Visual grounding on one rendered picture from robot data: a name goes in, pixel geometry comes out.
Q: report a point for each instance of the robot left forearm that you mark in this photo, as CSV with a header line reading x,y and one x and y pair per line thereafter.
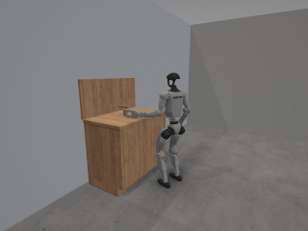
x,y
149,114

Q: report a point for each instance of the robot left foot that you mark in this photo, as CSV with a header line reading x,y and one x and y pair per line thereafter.
x,y
165,184

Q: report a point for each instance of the robot right foot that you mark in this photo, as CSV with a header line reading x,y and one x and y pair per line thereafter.
x,y
178,178

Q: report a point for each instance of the robot right upper arm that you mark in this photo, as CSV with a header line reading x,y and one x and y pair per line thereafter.
x,y
185,102

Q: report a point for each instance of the robot right forearm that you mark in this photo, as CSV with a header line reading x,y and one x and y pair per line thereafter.
x,y
183,117

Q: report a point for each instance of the robot left upper arm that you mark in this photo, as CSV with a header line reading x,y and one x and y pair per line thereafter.
x,y
162,101

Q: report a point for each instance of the robot foot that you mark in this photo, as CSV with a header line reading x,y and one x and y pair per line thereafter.
x,y
178,178
165,184

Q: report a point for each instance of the counter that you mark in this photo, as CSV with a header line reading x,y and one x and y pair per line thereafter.
x,y
120,149

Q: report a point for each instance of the robot left hand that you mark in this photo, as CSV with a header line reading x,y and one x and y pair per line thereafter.
x,y
133,114

